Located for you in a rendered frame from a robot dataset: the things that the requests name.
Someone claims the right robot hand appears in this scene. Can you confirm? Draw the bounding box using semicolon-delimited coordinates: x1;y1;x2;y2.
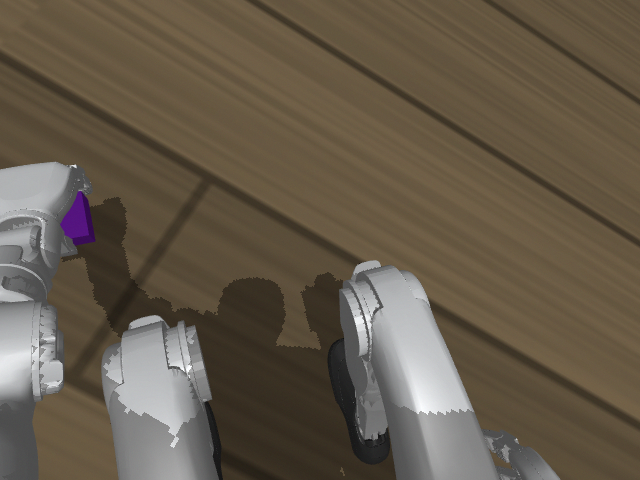
481;429;561;480

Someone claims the small box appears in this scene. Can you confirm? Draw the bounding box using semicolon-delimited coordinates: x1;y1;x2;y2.
60;191;96;246

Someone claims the right robot foot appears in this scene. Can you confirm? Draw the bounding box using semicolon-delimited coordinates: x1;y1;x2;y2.
328;338;390;465

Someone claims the left robot arm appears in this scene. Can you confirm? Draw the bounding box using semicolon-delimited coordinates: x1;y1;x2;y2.
0;210;64;480

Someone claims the left robot foot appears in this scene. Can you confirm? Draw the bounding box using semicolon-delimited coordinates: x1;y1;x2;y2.
204;401;223;480

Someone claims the left robot hand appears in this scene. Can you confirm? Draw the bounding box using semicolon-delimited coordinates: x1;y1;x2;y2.
0;162;93;257

